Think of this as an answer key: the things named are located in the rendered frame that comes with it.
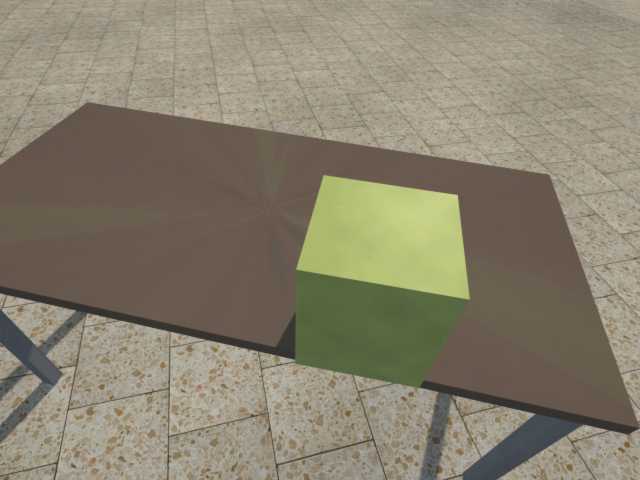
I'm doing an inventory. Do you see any carton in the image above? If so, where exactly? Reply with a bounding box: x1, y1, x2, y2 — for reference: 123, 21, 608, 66
295, 175, 470, 388

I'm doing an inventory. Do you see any table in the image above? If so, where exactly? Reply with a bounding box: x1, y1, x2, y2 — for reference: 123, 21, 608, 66
0, 102, 640, 480

